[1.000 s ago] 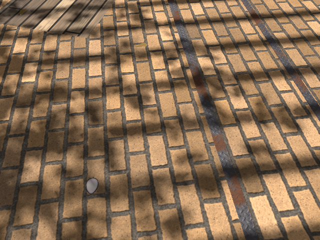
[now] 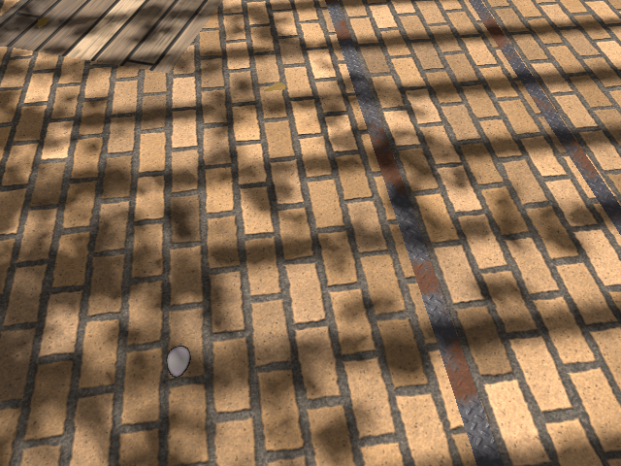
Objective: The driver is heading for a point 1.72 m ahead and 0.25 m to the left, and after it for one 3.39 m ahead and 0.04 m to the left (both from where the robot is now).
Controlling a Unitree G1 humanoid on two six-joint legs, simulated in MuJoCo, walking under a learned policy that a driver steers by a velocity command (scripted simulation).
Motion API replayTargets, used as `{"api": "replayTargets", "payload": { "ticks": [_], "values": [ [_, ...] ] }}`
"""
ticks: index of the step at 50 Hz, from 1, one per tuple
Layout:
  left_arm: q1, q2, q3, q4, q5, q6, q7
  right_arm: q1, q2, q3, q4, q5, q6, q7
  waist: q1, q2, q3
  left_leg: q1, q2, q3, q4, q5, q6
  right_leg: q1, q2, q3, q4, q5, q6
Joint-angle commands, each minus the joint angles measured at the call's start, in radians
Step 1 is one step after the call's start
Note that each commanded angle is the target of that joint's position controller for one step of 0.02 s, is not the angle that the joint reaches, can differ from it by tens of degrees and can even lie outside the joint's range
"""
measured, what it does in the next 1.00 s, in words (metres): walks ahead: left foot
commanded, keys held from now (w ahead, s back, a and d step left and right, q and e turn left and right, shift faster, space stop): w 1.00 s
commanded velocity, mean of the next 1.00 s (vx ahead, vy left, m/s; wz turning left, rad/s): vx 0.38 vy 0.00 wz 0.00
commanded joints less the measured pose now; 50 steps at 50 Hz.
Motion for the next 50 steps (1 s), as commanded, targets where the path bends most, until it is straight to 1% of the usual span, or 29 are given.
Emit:
{"api": "replayTargets", "payload": {
  "ticks": [1,3,5,9,12,14,15,16,17,18,19,20,22,23,25,29,31,33,36,37,38,39,40,41,42,43,44,47,50],
  "values": [
    [0.112,0.063,0.009,0.006,0.0,-0.002,0.003,0.112,-0.063,-0.009,0.005,0.0,-0.002,-0.003,0.0,0.001,0.024,-0.019,-0.007,0.01,-0.093,0.023,0.025,-0.019,0.01,-0.012,-0.091,0.024,-0.024],
    [0.114,0.089,0.021,0.001,-0.011,0.0,0.008,0.113,-0.091,-0.022,0.0,0.011,0.0,-0.008,0.0,0.003,0.063,-0.075,-0.024,0.012,-0.075,-0.315,0.057,-0.075,0.029,-0.018,-0.067,-0.308,-0.056],
    [0.102,0.09,0.024,-0.018,-0.018,-0.016,0.008,0.104,-0.094,-0.025,-0.017,0.018,-0.016,-0.008,-0.001,0.006,0.147,-0.151,0.014,-0.041,-0.084,-0.46,0.093,-0.155,-0.005,0.028,-0.068,-0.447,-0.091],
    [0.094,0.073,0.024,-0.043,-0.025,-0.068,-0.011,0.154,-0.103,-0.034,-0.025,0.029,-0.064,0.009,-0.018,0.033,0.143,-0.11,0.075,-0.147,-0.096,-0.433,0.147,-0.209,-0.02,0.053,0.001,-0.361,-0.114],
    [0.027,0.033,0.013,-0.09,-0.029,-0.102,-0.03,0.243,-0.171,-0.054,-0.017,0.035,-0.084,0.021,-0.048,0.159,0.127,0.018,0.221,-0.408,-0.241,-0.475,0.243,-0.314,0.031,-0.035,0.198,-0.19,-0.107],
    [0.011,0.031,0.009,-0.114,-0.03,-0.122,-0.039,0.22,-0.2,-0.06,-0.035,0.031,-0.089,0.025,-0.024,0.181,0.145,0.017,0.309,-0.537,-0.258,-0.332,0.288,-0.331,0.018,-0.039,0.236,-0.153,-0.127],
    [0.043,0.04,0.012,-0.107,-0.031,-0.13,-0.045,0.172,-0.196,-0.059,-0.054,0.033,-0.089,0.026,0.01,0.169,0.136,0.003,0.297,-0.481,-0.217,-0.207,0.267,-0.276,0.013,-0.039,0.171,-0.155,-0.134],
    [0.135,0.049,0.019,-0.075,-0.033,-0.133,-0.049,0.098,-0.192,-0.057,-0.081,0.034,-0.085,0.028,0.068,0.149,0.112,-0.079,0.252,-0.38,-0.151,-0.101,0.223,-0.114,0.017,-0.036,0.055,-0.123,-0.137],
    [0.31,0.086,0.039,-0.014,-0.029,-0.131,-0.048,-0.035,-0.184,-0.053,-0.131,0.035,-0.084,0.031,0.164,0.071,0.077,-0.28,0.154,-0.222,0.006,0.063,0.156,0.181,-0.002,0.042,-0.077,-0.069,-0.155],
    [0.508,0.251,0.089,0.04,-0.025,-0.126,-0.048,-0.099,-0.117,-0.036,-0.184,0.035,-0.103,0.033,0.222,-0.259,0.017,-0.511,-0.034,0.038,0.449,0.138,0.057,0.442,-0.198,0.397,-0.237,0.003,-0.234],
    [0.495,0.252,0.081,0.019,-0.006,-0.127,-0.056,-0.06,-0.101,-0.028,-0.194,0.029,-0.126,0.036,0.173,-0.334,-0.012,-0.675,-0.063,-0.026,0.659,-0.177,0.057,0.493,-0.366,0.705,-0.303,0.118,-0.303],
    [0.374,0.169,0.056,-0.015,0.005,-0.127,-0.053,-0.062,-0.136,-0.034,-0.193,0.036,-0.135,0.044,0.108,-0.16,0.061,-0.737,0.006,-0.087,0.802,-0.162,0.082,0.442,-0.375,0.624,-0.277,0.196,-0.292],
    [0.248,0.139,0.036,-0.054,0.0,-0.113,-0.058,-0.067,-0.138,-0.041,-0.194,0.036,-0.139,0.056,0.049,-0.028,0.083,-0.772,0.062,-0.057,0.817,-0.014,0.097,0.403,-0.296,0.367,-0.287,0.373,-0.236],
    [0.239,0.115,0.025,-0.053,-0.002,-0.101,-0.06,-0.084,-0.154,-0.053,-0.201,0.026,-0.135,0.056,0.038,-0.026,0.079,-0.761,0.09,-0.03,0.776,0.032,0.099,0.394,-0.257,0.27,-0.292,0.448,-0.195],
    [0.265,0.082,0.01,-0.043,0.006,-0.078,-0.053,-0.107,-0.116,-0.051,-0.215,0.025,-0.118,0.069,0.031,-0.068,0.065,-0.7,0.098,0.024,0.727,0.082,0.084,0.331,-0.196,0.158,-0.317,0.507,-0.161],
    [0.219,0.145,0.01,-0.078,0.012,-0.081,-0.026,-0.344,-0.065,-0.019,-0.318,0.015,-0.104,0.073,0.048,-0.056,0.135,-0.51,0.062,0.095,0.32,0.285,0.043,0.087,-0.135,0.057,-0.41,0.491,-0.159],
    [0.246,0.199,0.024,-0.079,0.001,-0.09,-0.017,-0.421,-0.089,-0.019,-0.354,0.023,-0.104,0.076,0.057,-0.092,0.133,-0.424,0.035,0.107,0.184,0.321,0.045,0.095,-0.164,0.067,-0.45,0.488,-0.166],
    [0.253,0.212,0.034,-0.075,-0.011,-0.095,-0.015,-0.46,-0.127,-0.024,-0.38,0.03,-0.106,0.082,0.043,-0.1,0.135,-0.412,0.024,0.092,0.092,0.328,0.072,0.185,-0.196,0.061,-0.43,0.552,-0.163],
    [0.229,0.233,0.047,-0.084,0.004,-0.085,-0.018,-0.376,-0.199,-0.054,-0.377,0.027,-0.112,0.084,-0.036,-0.14,0.012,-0.261,-0.038,0.105,0.05,0.275,0.124,0.337,-0.222,0.044,-0.238,1.001,-0.131],
    [0.206,0.236,0.05,-0.09,0.016,-0.072,-0.02,-0.235,-0.234,-0.074,-0.337,0.03,-0.11,0.079,-0.107,-0.163,-0.078,-0.111,-0.068,0.115,0.053,0.248,0.146,0.348,-0.21,0.027,-0.07,1.139,-0.119],
    [0.167,0.235,0.047,-0.107,0.022,-0.067,-0.027,-0.054,-0.271,-0.093,-0.282,0.031,-0.103,0.07,-0.193,-0.159,-0.17,0.141,-0.035,0.079,0.033,0.279,0.179,0.228,-0.178,0.014,0.153,1.11,-0.095],
    [0.166,0.187,0.029,-0.136,0.04,-0.074,-0.036,0.131,-0.355,-0.11,-0.242,0.012,-0.09,0.055,-0.225,0.004,-0.326,0.464,0.196,-0.199,0.05,0.22,0.243,-0.026,-0.088,-0.014,0.507,0.662,-0.076],
    [0.335,0.016,-0.011,-0.113,0.011,-0.096,-0.057,0.146,-0.351,-0.103,-0.226,-0.019,-0.095,0.07,-0.107,0.289,-0.488,0.711,0.423,-0.721,-0.111,0.018,0.418,-0.358,0.099,0.103,0.847,-0.26,-0.041],
    [0.235,0.138,0.015,-0.125,-0.019,-0.124,-0.063,0.077,-0.259,-0.083,-0.222,-0.009,-0.098,0.071,-0.125,0.183,-0.359,0.579,0.364,-0.744,-0.22,-0.061,0.352,-0.449,0.04,0.172,0.948,-0.241,-0.077],
    [0.109,0.195,0.032,-0.171,-0.042,-0.133,-0.062,-0.04,-0.22,-0.072,-0.238,0.003,-0.103,0.072,-0.09,0.123,-0.178,0.385,0.336,-0.555,-0.25,-0.003,0.305,-0.491,-0.014,0.121,0.923,-0.138,-0.087],
    [0.048,0.205,0.037,-0.19,-0.037,-0.134,-0.051,-0.133,-0.199,-0.062,-0.255,0.003,-0.111,0.08,-0.048,-0.005,-0.11,0.207,0.306,-0.428,-0.284,0.128,0.279,-0.434,-0.069,0.095,0.878,-0.044,-0.086],
    [0.036,0.202,0.049,-0.19,-0.026,-0.124,-0.041,-0.171,-0.176,-0.054,-0.257,-0.007,-0.117,0.088,-0.01,-0.031,-0.08,0.086,0.263,-0.329,-0.311,0.205,0.262,-0.379,-0.1,0.083,0.835,0.003,-0.083],
    [0.093,0.144,0.05,-0.186,-0.02,-0.083,-0.031,-0.147,-0.161,-0.047,-0.214,-0.009,-0.123,0.092,0.049,0.045,-0.043,-0.055,0.201,-0.189,-0.389,0.22,0.262,-0.308,-0.146,0.068,0.736,0.033,-0.067],
    [-0.029,0.167,0.061,-0.239,-0.001,-0.074,-0.022,-0.092,-0.211,-0.055,-0.185,-0.011,-0.123,0.073,0.035,0.046,0.012,-0.074,0.195,-0.137,-0.424,0.236,0.269,-0.419,-0.174,0.049,0.602,0.138,-0.029]
  ]
}}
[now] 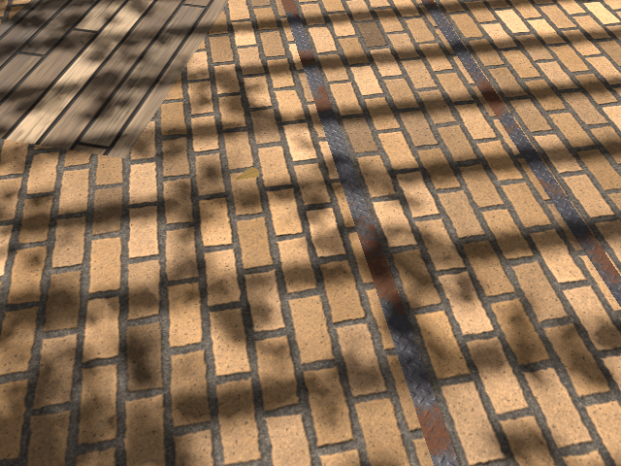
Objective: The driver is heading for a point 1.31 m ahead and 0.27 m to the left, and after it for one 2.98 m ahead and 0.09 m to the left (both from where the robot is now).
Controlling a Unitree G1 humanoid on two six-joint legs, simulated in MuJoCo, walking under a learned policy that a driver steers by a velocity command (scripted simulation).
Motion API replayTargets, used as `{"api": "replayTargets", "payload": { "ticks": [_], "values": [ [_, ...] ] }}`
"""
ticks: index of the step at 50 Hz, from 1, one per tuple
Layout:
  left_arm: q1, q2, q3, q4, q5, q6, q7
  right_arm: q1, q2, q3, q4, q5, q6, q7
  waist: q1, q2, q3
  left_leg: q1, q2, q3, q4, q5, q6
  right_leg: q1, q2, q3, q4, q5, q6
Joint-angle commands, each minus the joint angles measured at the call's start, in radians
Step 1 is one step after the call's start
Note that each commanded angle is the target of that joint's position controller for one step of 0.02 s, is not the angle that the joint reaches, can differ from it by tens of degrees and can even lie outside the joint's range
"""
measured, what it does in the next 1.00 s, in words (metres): walks ahead, turning left: right foot, then left foot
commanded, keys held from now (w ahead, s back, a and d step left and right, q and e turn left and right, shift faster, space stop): w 0.34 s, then w+q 0.66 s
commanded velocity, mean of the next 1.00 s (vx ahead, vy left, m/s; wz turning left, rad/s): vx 0.50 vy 0.00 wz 0.26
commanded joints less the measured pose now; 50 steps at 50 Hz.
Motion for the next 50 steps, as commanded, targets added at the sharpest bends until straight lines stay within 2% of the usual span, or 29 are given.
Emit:
{"api": "replayTargets", "payload": {
  "ticks": [1,6,9,11,13,14,15,16,17,18,19,20,21,22,24,27,30,34,39,40,42,43,44,45,46,47,48,49,50],
  "values": [
    [0.047,0.05,0.017,-0.04,0.014,0.009,0.009,-0.031,-0.123,-0.019,-0.049,-0.001,-0.017,-0.019,0.048,0.079,0.048,-0.077,0.286,-0.225,-0.213,0.085,0.172,-0.058,-0.053,0.006,-0.111,0.134,0.033],
    [-0.148,0.029,0.009,-0.093,0.009,-0.006,-0.005,0.069,-0.154,-0.023,-0.029,0.015,0.0,-0.039,-0.02,0.079,0.05,0.032,0.265,-0.164,-0.196,0.113,0.121,-0.059,-0.006,-0.039,-0.454,0.339,0.041],
    [-0.236,0.03,0.003,-0.122,-0.001,-0.01,-0.022,0.123,-0.163,-0.026,-0.008,0.022,0.01,-0.039,-0.054,0.088,0.069,0.112,0.291,-0.162,-0.165,0.09,0.116,-0.052,0.018,-0.054,-0.554,0.32,0.041],
    [-0.275,0.037,0.002,-0.145,-0.005,-0.016,-0.037,0.142,-0.165,-0.029,0.004,0.023,0.02,-0.042,-0.057,0.094,0.08,0.181,0.325,-0.174,-0.127,0.095,0.11,-0.063,0.026,-0.05,-0.602,0.263,0.024],
    [-0.259,0.058,0.007,-0.155,-0.005,-0.025,-0.049,0.132,-0.177,-0.035,0.005,0.025,0.03,-0.045,-0.032,0.108,0.068,0.228,0.353,-0.186,-0.077,0.15,0.094,-0.017,0.041,-0.054,-0.641,0.186,-0.005],
    [-0.214,0.076,0.015,-0.147,-0.005,-0.029,-0.051,0.113,-0.186,-0.038,0.001,0.025,0.035,-0.046,-0.001,0.121,0.043,0.234,0.354,-0.181,-0.028,0.254,0.082,0.06,0.063,-0.071,-0.656,0.155,-0.021],
    [-0.114,0.106,0.032,-0.12,-0.003,-0.031,-0.049,0.087,-0.185,-0.037,-0.005,0.022,0.04,-0.047,0.059,0.122,-0.017,0.223,0.321,-0.148,0.09,0.426,0.062,0.203,0.098,-0.1,-0.677,0.146,-0.043],
    [0.074,0.163,0.06,-0.064,-0.001,-0.032,-0.042,0.076,-0.156,-0.025,-0.017,0.013,0.042,-0.046,0.138,0.099,-0.135,0.135,0.261,-0.1,0.311,0.48,0.031,0.458,0.089,-0.085,-0.664,0.167,-0.08],
    [0.245,0.265,0.085,-0.034,0.02,-0.029,-0.035,0.14,-0.08,0.001,-0.042,0.0,0.031,-0.043,0.153,-0.071,-0.304,-0.195,0.152,-0.033,0.703,0.188,-0.027,0.849,-0.159,0.247,-0.66,0.131,-0.194],
    [0.287,0.263,0.081,-0.02,0.022,-0.025,-0.043,0.216,0.002,0.026,-0.027,0.015,0.007,-0.035,0.128,-0.263,-0.41,-0.471,0.022,-0.134,0.938,-0.437,-0.05,1.039,-0.299,0.643,-0.819,-0.028,-0.279],
    [0.245,0.17,0.056,-0.027,0.017,-0.028,-0.042,0.134,-0.123,-0.006,-0.032,0.048,-0.009,-0.033,0.143,-0.158,-0.309,-0.569,0.079,-0.232,1.044,-0.415,-0.026,0.956,-0.271,0.588,-0.85,-0.084,-0.225],
    [0.143,0.134,0.042,-0.048,0.012,-0.029,-0.039,0.05,-0.161,-0.017,-0.061,0.06,-0.014,-0.035,0.118,-0.1,-0.18,-0.59,0.13,-0.208,1.031,-0.312,-0.012,0.799,-0.248,0.421,-0.867,-0.002,-0.181],
    [0.058,0.104,0.032,-0.062,0.016,-0.031,-0.042,0.012,-0.152,-0.021,-0.065,0.049,-0.009,-0.043,0.083,-0.023,-0.121,-0.538,0.175,-0.192,0.981,-0.22,-0.017,0.658,-0.208,0.304,-0.903,0.085,-0.158],
    [0.015,0.079,0.026,-0.062,0.02,-0.034,-0.045,0.013,-0.134,-0.028,-0.063,0.039,0.005,-0.048,0.051,-0.023,-0.074,-0.487,0.205,-0.194,0.923,-0.161,-0.021,0.563,-0.169,0.208,-0.943,0.129,-0.138],
    [0.007,0.054,0.023,-0.04,0.03,-0.041,-0.046,0.062,-0.087,-0.03,-0.045,0.041,0.036,-0.046,0.016,-0.051,-0.047,-0.408,0.222,-0.191,0.887,-0.103,-0.027,0.473,-0.122,0.089,-0.994,0.193,-0.125],
    [0.042,0.086,0.034,-0.008,0.038,-0.046,-0.033,0.025,-0.073,-0.038,-0.064,0.04,0.058,-0.049,0.009,-0.03,-0.001,-0.485,0.216,-0.212,0.839,-0.012,-0.038,0.464,-0.117,-0.02,-1.02,0.32,-0.129],
    [0.065,0.095,0.036,0.008,0.04,-0.039,-0.014,-0.057,-0.073,-0.045,-0.098,0.032,0.057,-0.045,0.023,-0.018,0.027,-0.565,0.202,-0.227,0.709,0.114,-0.051,0.506,-0.117,-0.087,-1.035,0.349,-0.118],
    [0.09,0.114,0.038,0.018,0.034,-0.03,0.005,-0.175,-0.054,-0.039,-0.143,0.024,0.052,-0.024,0.057,-0.008,0.062,-0.564,0.191,-0.156,0.512,0.235,-0.048,0.553,-0.115,-0.174,-1.053,0.351,-0.092],
    [0.171,0.133,0.047,0.049,0.021,0.002,0.014,-0.316,-0.029,-0.026,-0.229,0.025,0.051,0.009,0.103,0.008,0.106,-0.638,0.184,-0.069,0.391,0.153,-0.023,0.735,-0.169,-0.23,-0.984,0.46,-0.089],
    [0.171,0.139,0.049,0.049,0.018,0.009,0.016,-0.331,-0.029,-0.026,-0.246,0.027,0.051,0.016,0.1,0.005,0.108,-0.631,0.176,-0.045,0.377,0.113,-0.014,0.757,-0.178,-0.243,-0.958,0.513,-0.086],
    [0.137,0.165,0.056,0.034,0.013,0.02,0.02,-0.315,-0.046,-0.035,-0.268,0.03,0.052,0.027,0.065,-0.025,0.073,-0.513,0.126,0.023,0.358,0.023,0.016,0.757,-0.175,-0.281,-0.864,0.793,-0.07],
    [0.124,0.182,0.06,0.027,0.009,0.025,0.025,-0.279,-0.066,-0.045,-0.271,0.031,0.054,0.029,0.036,-0.053,0.033,-0.429,0.089,0.056,0.366,-0.027,0.036,0.757,-0.174,-0.291,-0.787,0.968,-0.061],
    [0.104,0.199,0.064,0.019,0.008,0.031,0.028,-0.193,-0.098,-0.062,-0.26,0.034,0.057,0.029,-0.017,-0.076,-0.02,-0.308,0.051,0.074,0.367,-0.069,0.06,0.739,-0.169,-0.298,-0.658,1.092,-0.052],
    [0.073,0.209,0.065,0.008,0.002,0.034,0.028,-0.05,-0.151,-0.09,-0.229,0.035,0.057,0.022,-0.1,-0.068,-0.099,-0.095,0.016,0.069,0.292,-0.018,0.095,0.669,-0.141,-0.308,-0.464,1.073,-0.029],
    [0.063,0.202,0.061,-0.012,0.005,0.026,0.027,0.109,-0.235,-0.127,-0.193,0.03,0.064,-0.001,-0.172,0.013,-0.182,0.203,0.09,-0.098,0.221,0.001,0.148,0.444,-0.088,-0.305,-0.166,0.774,0.016],
    [0.167,0.027,0.012,-0.055,0.037,-0.006,0.001,0.097,-0.331,-0.138,-0.193,0.031,0.062,-0.013,-0.036,0.282,-0.252,0.544,0.356,-0.635,0.185,-0.048,0.322,-0.025,0.121,-0.217,0.203,-0.294,0.07],
    [0.086,0.084,0.015,-0.087,-0.004,-0.057,-0.017,0.141,-0.273,-0.117,-0.212,0.015,0.05,-0.012,-0.087,0.196,-0.387,0.614,0.438,-0.913,0.025,-0.134,0.376,-0.15,0.16,0.026,0.325,-0.368,0.049],
    [-0.027,0.127,0.028,-0.123,-0.036,-0.078,-0.023,0.111,-0.212,-0.102,-0.207,0.01,0.04,-0.011,-0.103,0.142,-0.253,0.533,0.401,-0.761,0.002,-0.072,0.31,-0.231,0.104,0.049,0.291,-0.27,0.02],
    [-0.043,0.125,0.027,-0.128,-0.026,-0.083,-0.019,0.028,-0.169,-0.089,-0.222,0.021,0.034,-0.009,-0.05,0.058,-0.157,0.37,0.356,-0.619,-0.001,0.013,0.266,-0.198,0.056,0.041,0.187,-0.173,0.009]
  ]
}}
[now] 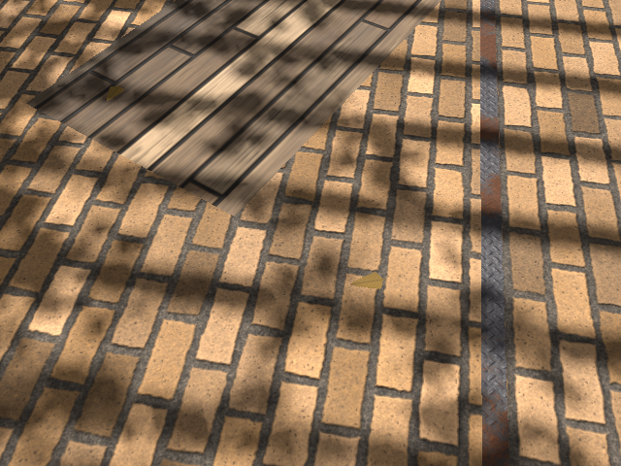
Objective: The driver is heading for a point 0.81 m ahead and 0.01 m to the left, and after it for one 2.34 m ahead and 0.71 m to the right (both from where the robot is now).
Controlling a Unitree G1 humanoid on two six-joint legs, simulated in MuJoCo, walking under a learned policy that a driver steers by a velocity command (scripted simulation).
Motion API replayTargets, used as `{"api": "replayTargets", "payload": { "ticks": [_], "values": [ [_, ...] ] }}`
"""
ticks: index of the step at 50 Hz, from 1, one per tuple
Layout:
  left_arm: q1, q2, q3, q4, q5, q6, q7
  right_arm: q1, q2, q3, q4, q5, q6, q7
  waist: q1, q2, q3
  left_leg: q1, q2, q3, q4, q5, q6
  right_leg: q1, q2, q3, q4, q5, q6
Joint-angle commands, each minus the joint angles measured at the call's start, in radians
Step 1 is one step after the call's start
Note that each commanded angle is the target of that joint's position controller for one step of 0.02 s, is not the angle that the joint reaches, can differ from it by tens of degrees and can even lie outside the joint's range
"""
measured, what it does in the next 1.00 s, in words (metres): walks ahead: right foot, then left foot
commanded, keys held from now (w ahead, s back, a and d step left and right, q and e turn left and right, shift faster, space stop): w+q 0.22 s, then w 0.62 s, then w+e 0.16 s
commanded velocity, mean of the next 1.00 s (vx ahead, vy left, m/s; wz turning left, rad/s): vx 0.50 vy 0.00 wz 0.23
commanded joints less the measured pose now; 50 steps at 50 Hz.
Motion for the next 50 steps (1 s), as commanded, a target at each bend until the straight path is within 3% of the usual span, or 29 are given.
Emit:
{"api": "replayTargets", "payload": {
  "ticks": [1,2,4,7,11,13,16,18,19,20,21,22,23,24,25,26,27,29,32,34,37,42,44,45,46,47,48,49,50],
  "values": [
    [-0.096,0.123,0.024,-0.133,0.008,-0.062,-0.001,0.119,-0.105,-0.027,-0.038,0.002,-0.017,-0.007,-0.035,-0.03,-0.148,0.484,0.295,-0.499,-0.33,0.18,0.211,-0.486,-0.062,0.121,0.059,0.115,-0.026],
    [-0.067,0.132,0.034,-0.134,0.02,-0.046,0.001,0.082,-0.085,-0.018,-0.055,-0.005,-0.018,-0.01,0.002,-0.021,-0.133,0.387,0.268,-0.446,-0.353,0.239,0.201,-0.411,-0.084,0.126,0.009,0.142,-0.014],
    [-0.051,0.116,0.037,-0.147,0.032,-0.018,0.002,0.077,-0.103,-0.019,-0.063,-0.001,-0.02,-0.019,0.03,-0.008,-0.109,0.283,0.24,-0.396,-0.385,0.303,0.2,-0.358,-0.092,0.109,-0.081,0.165,0.018],
    [-0.15,0.087,0.028,-0.19,0.045,-0.002,0.011,0.129,-0.151,-0.031,-0.059,0.0,-0.02,-0.041,0.007,0.018,-0.072,0.206,0.197,-0.32,-0.398,0.365,0.181,-0.368,-0.068,0.076,-0.269,0.304,0.06],
    [-0.298,0.057,0.014,-0.237,0.034,-0.007,0.0,0.194,-0.151,-0.031,-0.053,0.008,-0.005,-0.052,-0.057,0.074,-0.062,0.193,0.141,-0.291,-0.361,0.245,0.114,-0.303,0.002,0.065,-0.576,0.537,0.058],
    [-0.335,0.065,0.013,-0.252,0.024,-0.013,-0.011,0.223,-0.145,-0.027,-0.042,0.008,-0.003,-0.052,-0.08,0.093,-0.064,0.228,0.164,-0.314,-0.348,0.195,0.102,-0.278,0.014,0.063,-0.644,0.587,0.05],
    [-0.362,0.093,0.018,-0.272,0.025,-0.03,-0.029,0.263,-0.13,-0.021,-0.023,0.007,0.0,-0.056,-0.09,0.1,-0.06,0.348,0.221,-0.382,-0.277,0.185,0.095,-0.293,0.014,0.078,-0.709,0.533,0.014],
    [-0.327,0.115,0.026,-0.272,0.024,-0.039,-0.034,0.252,-0.142,-0.024,-0.022,0.001,0.005,-0.059,-0.064,0.128,-0.059,0.401,0.247,-0.416,-0.229,0.263,0.081,-0.256,0.022,0.067,-0.733,0.441,-0.02],
    [-0.26,0.129,0.034,-0.256,0.027,-0.043,-0.032,0.231,-0.142,-0.023,-0.028,0.001,0.008,-0.058,-0.023,0.136,-0.082,0.408,0.229,-0.407,-0.172,0.379,0.066,-0.166,0.04,0.044,-0.771,0.432,-0.044],
    [-0.148,0.16,0.049,-0.229,0.037,-0.047,-0.027,0.211,-0.12,-0.014,-0.038,-0.003,0.006,-0.055,0.031,0.121,-0.16,0.379,0.176,-0.369,-0.038,0.479,0.04,0.009,0.018,0.06,-0.771,0.466,-0.083],
    [0.026,0.215,0.062,-0.209,0.047,-0.046,-0.021,0.196,-0.088,0.003,-0.063,-0.019,0.004,-0.053,0.104,0.029,-0.302,0.237,0.114,-0.297,0.234,0.325,0.004,0.277,-0.136,0.221,-0.737,0.501,-0.153],
    [0.147,0.282,0.086,-0.155,0.047,-0.034,-0.029,0.368,-0.023,0.021,-0.053,0.013,-0.01,-0.05,0.056,-0.306,-0.424,-0.148,-0.038,-0.206,0.583,-0.216,-0.076,0.629,-0.343,0.668,-0.806,0.315,-0.332],
    [0.152,0.189,0.064,-0.151,0.016,-0.029,-0.035,0.354,-0.095,0.015,-0.035,0.022,-0.017,-0.049,0.076,-0.249,-0.368,-0.301,0.004,-0.264,0.706,-0.368,-0.074,0.62,-0.366,0.814,-0.894,0.078,-0.317],
    [0.086,0.133,0.047,-0.165,0.011,-0.023,-0.032,0.227,-0.148,0.002,-0.057,0.024,-0.019,-0.046,0.092,-0.136,-0.21,-0.354,0.049,-0.251,0.735,-0.284,-0.071,0.485,-0.325,0.671,-0.915,0.048,-0.268],
    [0.016,0.121,0.037,-0.182,0.023,-0.012,-0.03,0.149,-0.138,0.006,-0.078,0.009,-0.02,-0.047,0.067,-0.044,-0.134,-0.324,0.098,-0.198,0.699,-0.204,-0.071,0.343,-0.282,0.548,-0.935,0.136,-0.239],
    [-0.02,0.106,0.03,-0.181,0.029,-0.008,-0.033,0.11,-0.125,0.004,-0.091,-0.008,-0.023,-0.045,0.042,-0.023,-0.073,-0.302,0.129,-0.176,0.63,-0.155,-0.075,0.234,-0.245,0.476,-0.963,0.243,-0.236],
    [-0.034,0.093,0.022,-0.181,0.037,-0.011,-0.033,0.12,-0.114,0.001,-0.091,-0.012,-0.021,-0.043,0.014,-0.049,-0.072,-0.245,0.16,-0.169,0.578,-0.123,-0.076,0.173,-0.212,0.415,-0.982,0.321,-0.223],
    [-0.026,0.093,0.021,-0.168,0.031,-0.014,-0.035,0.152,-0.077,0.008,-0.082,-0.006,-0.014,-0.042,-0.005,-0.091,-0.082,-0.195,0.172,-0.138,0.503,-0.109,-0.086,0.126,-0.177,0.332,-1.013,0.422,-0.227],
    [0.008,0.142,0.034,-0.147,0.022,-0.013,-0.026,0.074,-0.051,0.02,-0.112,-0.014,-0.012,-0.045,0.009,-0.08,-0.067,-0.226,0.188,-0.11,0.343,-0.023,-0.111,0.115,-0.181,0.258,-1.052,0.525,-0.243],
    [0.028,0.155,0.037,-0.137,0.017,-0.004,-0.02,0.013,-0.038,0.027,-0.124,-0.013,-0.016,-0.041,0.029,-0.074,-0.063,-0.212,0.185,-0.098,0.213,0.09,-0.116,0.12,-0.164,0.205,-1.063,0.535,-0.225],
    [0.071,0.168,0.037,-0.116,0.007,0.006,-0.017,-0.076,-0.033,0.031,-0.14,-0.006,-0.022,-0.031,0.062,-0.08,-0.043,-0.154,0.156,-0.073,0.05,0.218,-0.119,0.12,-0.143,0.147,-1.057,0.515,-0.198],
    [0.132,0.185,0.039,-0.078,0.0,0.027,-0.015,-0.184,-0.056,0.028,-0.185,0.006,-0.032,-0.008,0.084,-0.093,-0.007,-0.139,0.128,-0.063,-0.07,0.167,-0.088,0.223,-0.205,0.173,-1.002,0.506,-0.18],
    [0.124,0.199,0.043,-0.072,-0.003,0.038,-0.01,-0.144,-0.082,0.016,-0.182,0.003,-0.041,-0.004,0.042,-0.1,-0.023,-0.038,0.106,-0.056,-0.123,0.112,-0.065,0.235,-0.214,0.195,-0.935,0.591,-0.161],
    [0.105,0.202,0.041,-0.075,-0.005,0.042,-0.008,-0.053,-0.108,0.001,-0.157,-0.002,-0.045,-0.008,-0.015,-0.093,-0.07,0.104,0.082,-0.036,-0.165,0.118,-0.046,0.216,-0.183,0.174,-0.84,0.713,-0.142],
    [0.097,0.174,0.03,-0.083,0.003,0.041,-0.007,0.099,-0.161,-0.024,-0.117,-0.012,-0.046,-0.018,-0.083,-0.067,-0.176,0.346,0.118,-0.067,-0.151,0.145,-0.013,0.126,-0.126,0.132,-0.654,0.732,-0.11],
    [0.086,0.101,0.002,-0.12,0.034,0.035,-0.006,0.292,-0.249,-0.045,-0.094,-0.028,-0.042,-0.033,-0.151,0.087,-0.345,0.65,0.349,-0.309,-0.123,0.184,0.054,-0.097,-0.041,0.072,-0.311,0.402,-0.064],
    [0.21,0.03,-0.017,-0.127,0.006,0.017,-0.008,0.309,-0.278,-0.047,-0.079,-0.033,-0.033,-0.025,-0.086,0.339,-0.442,0.853,0.515,-0.702,-0.24,-0.02,0.178,-0.42,0.072,0.1,-0.048,-0.121,-0.03],
    [0.15,0.145,0.011,-0.111,-0.016,0.012,-0.007,0.288,-0.181,-0.025,-0.082,-0.021,-0.032,-0.024,-0.117,0.194,-0.338,0.764,0.479,-0.675,-0.285,-0.142,0.144,-0.514,0.019,0.175,0.059,-0.09,-0.029],
    [0.076,0.171,0.023,-0.132,-0.021,0.012,-0.008,0.228,-0.142,-0.01,-0.084,-0.013,-0.035,-0.025,-0.103,0.146,-0.217,0.639,0.447,-0.526,-0.307,-0.115,0.105,-0.542,-0.016,0.161,0.059,0.008,-0.034]
  ]
}}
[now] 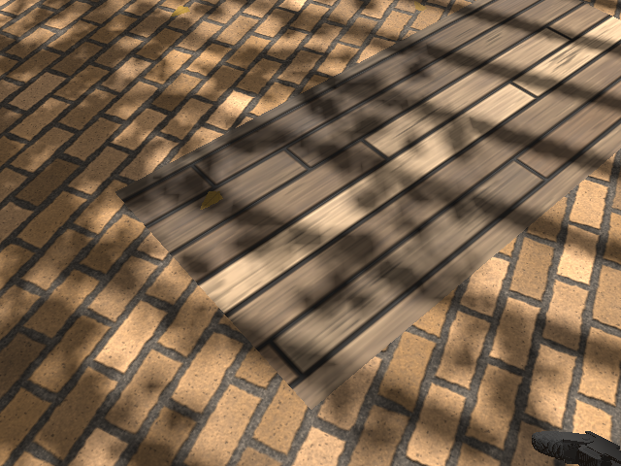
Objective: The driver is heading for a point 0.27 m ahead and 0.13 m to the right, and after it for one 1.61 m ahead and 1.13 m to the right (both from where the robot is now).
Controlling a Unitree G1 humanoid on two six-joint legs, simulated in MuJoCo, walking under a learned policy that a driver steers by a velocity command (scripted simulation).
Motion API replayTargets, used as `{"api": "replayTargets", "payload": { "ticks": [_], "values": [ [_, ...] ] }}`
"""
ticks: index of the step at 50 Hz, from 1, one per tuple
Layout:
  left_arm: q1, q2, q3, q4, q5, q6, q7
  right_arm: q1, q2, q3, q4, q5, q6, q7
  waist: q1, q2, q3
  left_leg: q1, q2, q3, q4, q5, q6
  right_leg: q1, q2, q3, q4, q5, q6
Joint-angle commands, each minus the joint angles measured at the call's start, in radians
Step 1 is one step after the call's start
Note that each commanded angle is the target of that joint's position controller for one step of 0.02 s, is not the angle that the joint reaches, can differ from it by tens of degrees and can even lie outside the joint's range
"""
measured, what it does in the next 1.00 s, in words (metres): walks ahead, turning right: right foot, then left foot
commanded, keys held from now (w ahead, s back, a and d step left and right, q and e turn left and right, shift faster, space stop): w+e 0.12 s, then e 0.88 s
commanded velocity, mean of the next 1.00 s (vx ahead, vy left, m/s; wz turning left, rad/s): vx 0.18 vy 0.00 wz -0.52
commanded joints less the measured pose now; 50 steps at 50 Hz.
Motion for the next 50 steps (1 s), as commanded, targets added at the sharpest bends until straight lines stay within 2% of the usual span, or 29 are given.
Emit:
{"api": "replayTargets", "payload": {
  "ticks": [1,2,3,6,9,13,17,19,20,21,22,23,24,25,26,28,30,32,35,37,40,43,44,45,46,47,48,49,50],
  "values": [
    [-0.066,0.125,0.029,-0.101,-0.009,-0.023,0.006,0.227,-0.129,-0.043,0.018,0.002,-0.001,-0.005,-0.125,0.105,-0.117,0.501,0.323,-0.415,-0.279,-0.077,0.162,-0.501,-0.089,0.045,0.274,0.106,-0.007],
    [-0.077,0.114,0.034,-0.103,0.001,-0.013,0.007,0.177,-0.102,-0.037,0.019,-0.001,-0.005,-0.001,-0.098,0.11,-0.066,0.41,0.287,-0.334,-0.317,-0.023,0.153,-0.471,-0.112,0.044,0.231,0.161,0.0],
    [-0.055,0.096,0.035,-0.099,0.0,0.0,0.005,0.151,-0.095,-0.036,0.026,-0.008,-0.011,0.0,-0.07,0.133,-0.05,0.345,0.266,-0.27,-0.352,0.016,0.145,-0.417,-0.132,0.047,0.214,0.202,0.005],
    [-0.06,0.057,0.034,-0.106,-0.002,0.026,0.004,0.138,-0.107,-0.046,0.055,-0.014,-0.029,-0.005,-0.044,0.105,-0.019,0.285,0.255,-0.141,-0.405,0.162,0.152,-0.414,-0.137,0.05,0.188,0.285,0.022],
    [-0.112,0.048,0.036,-0.14,0.013,0.031,0.004,0.128,-0.13,-0.052,0.076,-0.02,-0.022,-0.025,-0.034,0.084,0.013,0.283,0.243,-0.005,-0.375,0.483,0.145,-0.438,-0.115,0.035,0.056,0.386,0.048],
    [-0.24,0.008,0.019,-0.196,0.025,0.027,-0.027,0.141,-0.167,-0.059,0.09,-0.008,0.005,-0.052,-0.082,0.08,0.011,0.291,0.215,0.122,-0.331,0.552,0.118,-0.338,-0.086,-0.068,-0.212,0.561,0.039],
    [-0.276,0.049,0.035,-0.254,0.026,0.037,-0.055,0.152,-0.205,-0.073,0.101,0.021,0.039,-0.061,-0.084,0.102,-0.017,0.422,0.272,0.121,-0.219,0.607,0.101,-0.324,-0.06,-0.098,-0.31,0.442,-0.004],
    [-0.209,0.087,0.054,-0.256,0.029,0.039,-0.061,0.124,-0.221,-0.081,0.091,0.036,0.055,-0.069,-0.042,0.116,-0.056,0.445,0.271,0.127,-0.075,0.739,0.076,-0.237,-0.012,-0.137,-0.353,0.351,-0.043],
    [-0.112,0.119,0.073,-0.234,0.028,0.035,-0.057,0.111,-0.211,-0.079,0.086,0.041,0.062,-0.071,0.01,0.087,-0.102,0.426,0.23,0.151,0.081,0.725,0.045,-0.109,0.029,-0.154,-0.446,0.417,-0.072],
    [-0.035,0.193,0.1,-0.223,0.033,0.033,-0.036,0.159,-0.188,-0.07,0.087,0.025,0.059,-0.067,0.037,-0.018,-0.163,0.302,0.155,0.168,0.311,0.511,-0.019,0.091,-0.003,-0.062,-0.507,0.75,-0.116],
    [-0.045,0.297,0.114,-0.241,0.037,0.04,-0.012,0.248,-0.072,-0.034,0.055,-0.044,0.051,-0.053,-0.057,-0.281,-0.246,-0.057,0.009,0.151,0.66,-0.422,-0.091,0.391,-0.257,0.276,-0.397,1.293,-0.265],
    [-0.052,0.279,0.1,-0.286,0.05,0.033,-0.019,0.276,-0.114,-0.026,0.05,-0.024,0.039,-0.036,-0.033,-0.229,-0.457,-0.192,-0.079,-0.085,0.884,-0.585,-0.108,0.512,-0.397,0.608,-0.491,1.131,-0.439],
    [-0.094,0.219,0.087,-0.306,0.043,0.033,-0.026,0.181,-0.176,-0.043,0.043,0.012,0.04,-0.028,0.008,-0.087,-0.408,-0.24,-0.028,-0.152,0.895,-0.485,-0.089,0.449,-0.345,0.509,-0.541,0.971,-0.393],
    [-0.148,0.179,0.076,-0.306,0.025,0.034,-0.022,0.123,-0.169,-0.04,0.024,0.015,0.047,-0.033,-0.013,-0.031,-0.298,-0.268,0.002,-0.141,0.829,-0.394,-0.08,0.337,-0.295,0.416,-0.559,0.817,-0.333],
    [-0.187,0.147,0.066,-0.309,0.012,0.042,-0.015,0.105,-0.16,-0.041,0.033,0.001,0.059,-0.046,-0.038,0.023,-0.212,-0.254,0.034,-0.138,0.753,-0.34,-0.084,0.212,-0.252,0.358,-0.586,0.712,-0.286],
    [-0.234,0.141,0.062,-0.325,0.028,0.056,-0.005,0.114,-0.167,-0.047,0.028,-0.007,0.085,-0.055,-0.085,-0.028,-0.155,-0.138,0.038,-0.13,0.633,-0.282,-0.084,0.023,-0.194,0.311,-0.634,0.608,-0.25],
    [-0.239,0.159,0.07,-0.333,0.04,0.06,0.004,0.13,-0.137,-0.04,0.035,-0.008,0.092,-0.061,-0.093,-0.059,-0.158,-0.09,0.014,-0.112,0.519,-0.262,-0.096,-0.027,-0.164,0.28,-0.64,0.633,-0.242],
    [-0.223,0.177,0.078,-0.333,0.034,0.066,0.018,0.114,-0.122,-0.034,0.035,-0.009,0.095,-0.066,-0.082,-0.065,-0.179,-0.077,0.002,-0.12,0.434,-0.23,-0.111,-0.024,-0.157,0.286,-0.635,0.585,-0.237],
    [-0.237,0.178,0.08,-0.346,0.027,0.081,0.033,0.08,-0.122,-0.033,0.03,-0.005,0.101,-0.064,-0.067,-0.091,-0.171,-0.053,-0.009,-0.134,0.343,-0.163,-0.117,-0.056,-0.131,0.317,-0.65,0.342,-0.207],
    [-0.24,0.176,0.08,-0.351,0.029,0.09,0.035,0.06,-0.124,-0.035,0.022,-0.002,0.098,-0.06,-0.056,-0.117,-0.15,-0.032,-0.018,-0.137,0.282,-0.155,-0.113,-0.073,-0.119,0.348,-0.659,0.231,-0.192],
    [-0.226,0.171,0.08,-0.355,0.029,0.1,0.031,0.055,-0.131,-0.04,0.014,0.004,0.082,-0.05,-0.041,-0.146,-0.141,0.007,-0.033,-0.137,0.174,-0.177,-0.096,-0.04,-0.12,0.408,-0.641,0.206,-0.179],
    [-0.238,0.165,0.078,-0.361,0.014,0.112,0.033,0.123,-0.136,-0.051,0.032,0.009,0.068,-0.035,-0.081,-0.153,-0.133,0.153,-0.041,-0.107,-0.083,-0.082,-0.053,-0.056,-0.084,0.427,-0.589,0.227,-0.139],
    [-0.218,0.142,0.071,-0.361,0.01,0.113,0.035,0.159,-0.177,-0.065,0.039,-0.001,0.067,-0.036,-0.086,-0.107,-0.138,0.259,0.047,-0.16,-0.162,-0.043,-0.017,-0.127,-0.038,0.389,-0.526,0.152,-0.095],
    [-0.196,0.096,0.061,-0.373,0.011,0.112,0.033,0.156,-0.262,-0.083,0.028,-0.026,0.075,-0.041,-0.055,0.119,-0.123,0.343,0.273,-0.375,-0.228,-0.008,0.083,-0.296,0.08,0.219,-0.304,-0.025,-0.034],
    [-0.223,0.143,0.077,-0.402,0.012,0.095,0.028,0.138,-0.279,-0.09,0.025,-0.058,0.077,-0.038,-0.055,0.334,-0.079,0.256,0.409,-0.583,-0.289,0.128,0.22,-0.409,0.153,0.079,-0.06,-0.13,0.014],
    [-0.194,0.208,0.098,-0.374,0.024,0.09,0.024,0.069,-0.22,-0.074,-0.011,-0.052,0.072,-0.044,-0.038,0.23,-0.073,0.237,0.397,-0.519,-0.267,0.166,0.223,-0.399,0.093,0.11,0.109,-0.066,0.042],
    [-0.163,0.21,0.105,-0.34,0.018,0.097,0.022,0.019,-0.174,-0.063,-0.024,-0.034,0.073,-0.051,-0.02,0.167,-0.066,0.227,0.326,-0.399,-0.241,0.173,0.169,-0.387,0.086,0.093,0.173,-0.002,0.057],
    [-0.136,0.18,0.1,-0.314,0.019,0.11,0.028,-0.002,-0.153,-0.056,-0.033,-0.018,0.076,-0.056,-0.016,0.14,-0.063,0.245,0.269,-0.318,-0.225,0.164,0.131,-0.393,0.081,0.074,0.236,0.048,0.076],
    [-0.129,0.155,0.092,-0.31,0.019,0.12,0.027,0.001,-0.142,-0.05,-0.034,-0.007,0.079,-0.059,-0.027,0.141,-0.048,0.253,0.258,-0.274,-0.221,0.201,0.133,-0.414,0.073,0.064,0.295,0.078,0.092]
  ]
}}
Keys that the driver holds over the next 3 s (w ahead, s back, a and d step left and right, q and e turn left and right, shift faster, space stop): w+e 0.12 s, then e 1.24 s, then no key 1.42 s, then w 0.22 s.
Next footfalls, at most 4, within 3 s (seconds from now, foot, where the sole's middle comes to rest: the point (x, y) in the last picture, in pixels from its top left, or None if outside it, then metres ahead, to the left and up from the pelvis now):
0.42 right None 0.32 -0.15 -0.77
0.88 left None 0.37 0.07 -0.77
1.30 right None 0.19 -0.13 -0.77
1.72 left None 0.37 0.03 -0.77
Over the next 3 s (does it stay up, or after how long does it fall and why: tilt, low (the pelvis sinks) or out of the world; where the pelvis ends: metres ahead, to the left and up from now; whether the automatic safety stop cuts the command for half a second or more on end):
stays up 0.28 -0.04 0.02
